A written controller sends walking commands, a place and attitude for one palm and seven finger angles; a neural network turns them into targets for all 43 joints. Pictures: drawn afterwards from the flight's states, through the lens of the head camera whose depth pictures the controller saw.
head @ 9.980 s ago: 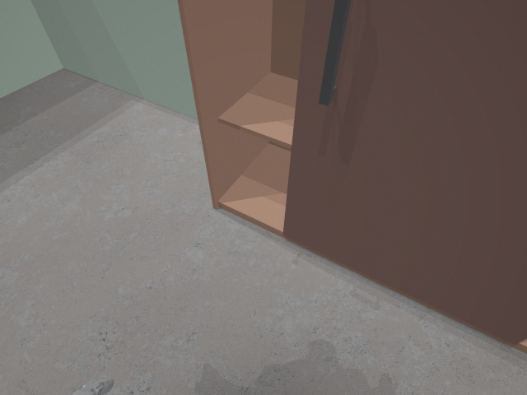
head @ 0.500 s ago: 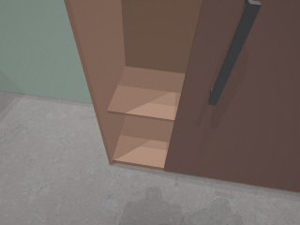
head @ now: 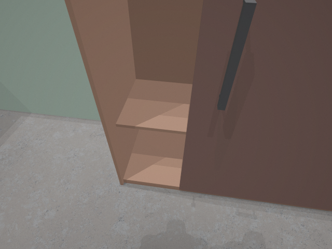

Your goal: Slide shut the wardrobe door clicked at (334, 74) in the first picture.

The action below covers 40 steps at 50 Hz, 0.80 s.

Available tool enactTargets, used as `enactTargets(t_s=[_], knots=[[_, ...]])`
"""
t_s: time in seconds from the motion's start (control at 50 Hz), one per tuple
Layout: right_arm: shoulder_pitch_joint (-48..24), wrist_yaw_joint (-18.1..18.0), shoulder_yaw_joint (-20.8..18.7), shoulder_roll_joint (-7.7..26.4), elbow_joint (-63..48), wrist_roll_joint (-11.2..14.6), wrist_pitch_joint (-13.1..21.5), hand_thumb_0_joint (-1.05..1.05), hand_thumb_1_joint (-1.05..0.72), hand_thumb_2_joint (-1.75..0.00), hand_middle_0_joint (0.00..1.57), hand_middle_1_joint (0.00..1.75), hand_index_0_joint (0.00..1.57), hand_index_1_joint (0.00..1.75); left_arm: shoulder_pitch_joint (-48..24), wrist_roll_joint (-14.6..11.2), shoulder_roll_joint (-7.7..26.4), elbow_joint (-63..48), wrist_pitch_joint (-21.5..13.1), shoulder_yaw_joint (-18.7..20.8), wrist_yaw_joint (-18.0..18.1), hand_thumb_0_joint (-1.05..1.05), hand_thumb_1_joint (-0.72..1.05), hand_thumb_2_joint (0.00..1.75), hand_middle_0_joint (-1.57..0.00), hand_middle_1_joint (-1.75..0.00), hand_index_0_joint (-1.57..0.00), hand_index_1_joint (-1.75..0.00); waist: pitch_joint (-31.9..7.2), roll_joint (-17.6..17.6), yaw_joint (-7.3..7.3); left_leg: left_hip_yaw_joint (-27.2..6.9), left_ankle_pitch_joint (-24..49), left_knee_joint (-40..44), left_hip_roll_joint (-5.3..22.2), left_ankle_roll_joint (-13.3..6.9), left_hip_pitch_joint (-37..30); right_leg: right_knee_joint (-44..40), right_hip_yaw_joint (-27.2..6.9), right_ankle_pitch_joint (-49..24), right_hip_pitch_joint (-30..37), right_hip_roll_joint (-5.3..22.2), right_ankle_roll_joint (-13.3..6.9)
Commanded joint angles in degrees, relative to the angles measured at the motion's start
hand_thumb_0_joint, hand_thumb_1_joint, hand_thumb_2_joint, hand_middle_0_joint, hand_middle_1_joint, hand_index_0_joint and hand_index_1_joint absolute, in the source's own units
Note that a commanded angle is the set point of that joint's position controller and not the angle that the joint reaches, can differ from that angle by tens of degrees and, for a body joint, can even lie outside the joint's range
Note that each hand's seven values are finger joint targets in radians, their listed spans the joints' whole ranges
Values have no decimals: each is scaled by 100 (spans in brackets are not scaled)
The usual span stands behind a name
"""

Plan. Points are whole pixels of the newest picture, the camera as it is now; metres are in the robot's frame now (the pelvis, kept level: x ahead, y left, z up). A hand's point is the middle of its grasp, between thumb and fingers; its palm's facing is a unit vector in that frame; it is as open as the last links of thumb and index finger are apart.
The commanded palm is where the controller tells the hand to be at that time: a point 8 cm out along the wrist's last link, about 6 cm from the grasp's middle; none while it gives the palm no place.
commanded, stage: look again from close up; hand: right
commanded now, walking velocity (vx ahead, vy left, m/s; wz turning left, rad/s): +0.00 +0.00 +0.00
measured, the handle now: (232, 61) +0.59 -0.16 +0.19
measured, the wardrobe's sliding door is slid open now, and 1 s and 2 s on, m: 0.37 0.37 0.37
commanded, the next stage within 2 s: none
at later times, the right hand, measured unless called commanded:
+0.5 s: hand out of the picture -0.04 -0.15 -0.17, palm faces +0.03 +0.99 -0.15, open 7.4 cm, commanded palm none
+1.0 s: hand out of the picture -0.01 -0.15 -0.17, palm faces +0.03 +0.99 -0.15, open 7.4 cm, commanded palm none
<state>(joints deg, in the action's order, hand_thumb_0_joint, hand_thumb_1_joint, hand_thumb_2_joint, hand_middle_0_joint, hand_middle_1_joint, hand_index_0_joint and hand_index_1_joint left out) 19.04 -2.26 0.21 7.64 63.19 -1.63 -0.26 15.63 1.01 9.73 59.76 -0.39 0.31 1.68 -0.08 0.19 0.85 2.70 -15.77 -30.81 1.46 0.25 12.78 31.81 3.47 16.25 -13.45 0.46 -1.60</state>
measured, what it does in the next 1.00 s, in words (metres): stands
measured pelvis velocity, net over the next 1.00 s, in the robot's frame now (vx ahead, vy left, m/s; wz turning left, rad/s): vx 0.01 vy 0.01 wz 0.02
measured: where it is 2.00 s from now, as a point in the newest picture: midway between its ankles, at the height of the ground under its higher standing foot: outside the picture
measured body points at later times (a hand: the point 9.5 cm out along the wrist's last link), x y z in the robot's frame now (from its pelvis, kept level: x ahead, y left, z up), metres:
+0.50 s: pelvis -0.01 +0.00 +0.00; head -0.01 +0.00 +0.45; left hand -0.03 +0.21 -0.16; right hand -0.04 -0.20 -0.16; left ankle +0.01 +0.12 -0.73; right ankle +0.01 -0.10 -0.73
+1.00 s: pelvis +0.01 +0.01 +0.00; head +0.01 +0.00 +0.45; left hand -0.01 +0.22 -0.16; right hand -0.01 -0.20 -0.16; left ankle +0.01 +0.13 -0.73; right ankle +0.01 -0.10 -0.73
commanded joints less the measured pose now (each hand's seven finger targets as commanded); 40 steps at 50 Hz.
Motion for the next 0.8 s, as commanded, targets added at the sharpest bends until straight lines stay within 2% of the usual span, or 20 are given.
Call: enactTargets(t_s=[0.0,0.08,0.16,0.24,0.3,0.36,0.48,0.56,0.64,0.68,0.74,0.78], knots=[[374,42,-62,466,-215,13,52,0,-90,-90,20,30,20,30,287,28,575,-285,-88,83,-3,0,90,90,-20,-30,-20,-30,811,252,-34,-288,-360,435,205,-209,278,-1558,-997,1340,-908,677,-222],[539,61,-66,445,-227,14,56,0,-90,-90,20,30,20,30,287,18,621,-266,-96,80,-13,0,90,90,-20,-30,-20,-30,664,162,30,-276,-260,370,190,-199,134,-1682,-1073,1542,-992,701,-262],[537,63,-69,466,-248,29,85,0,-90,-90,20,30,20,30,448,9,523,-180,-94,54,-18,0,90,90,-20,-30,-20,-30,644,-100,-10,-456,-441,582,293,-224,259,-1474,-925,1247,-874,578,-221],[557,56,-79,462,-241,42,102,0,-90,-90,20,30,20,30,589,4,441,-63,-98,31,-20,0,90,90,-20,-30,-20,-30,578,-10,-40,-510,-463,624,321,-239,333,-1413,-883,1092,-764,559,-207],[590,49,-75,440,-208,48,130,0,-90,-90,20,30,20,30,664,-10,355,10,-106,13,-18,0,90,90,-20,-30,-20,-30,508,-199,-45,-571,-377,699,373,-254,329,-1254,-796,761,-634,517,-200],[575,39,-74,416,-185,61,151,0,-90,-90,20,30,20,30,731,-17,265,105,-126,-10,-14,0,90,90,-20,-30,-20,-30,471,-209,-79,-649,-255,737,427,-272,389,-1091,-661,370,-487,466,-161],[591,25,-71,354,-134,62,156,0,-90,-90,20,30,20,30,725,-27,168,212,-131,-19,-4,0,90,90,-20,-30,-20,-30,532,-89,-63,-657,-122,746,419,-276,392,-1030,-586,182,-446,470,-133],[588,21,-68,331,-116,66,166,0,-90,-90,20,30,20,30,703,-30,131,241,-136,-20,3,0,90,90,-20,-30,-20,-30,504,-140,-70,-661,4,759,427,-275,400,-929,-544,-87,-350,447,-115],[583,20,-80,314,-124,60,165,0,-90,-90,20,30,20,30,685,-29,133,252,-148,-11,13,0,90,90,-20,-30,-20,-30,387,16,-56,-636,175,719,410,-267,295,-919,-543,-216,-289,485,-115],[552,24,-85,295,-113,62,161,0,-90,-90,20,30,20,30,657,-26,135,258,-149,-12,21,0,90,90,-20,-30,-20,-30,453,53,-54,-624,235,706,395,-265,313,-941,-548,-241,-283,501,-111],[544,23,-78,295,-102,57,159,0,-90,-90,20,30,20,30,614,-33,129,258,-133,-7,19,0,90,90,-20,-30,-20,-30,530,-139,-53,-640,192,779,415,-253,329,-925,-522,-214,-304,492,-102],[535,28,-75,295,-103,63,163,0,-90,-90,20,30,20,30,633,-29,134,266,-135,-8,22,0,90,90,-20,-30,-20,-30,504,-130,-64,-652,241,794,413,-258,330,-927,-527,-292,-239,489,-101]])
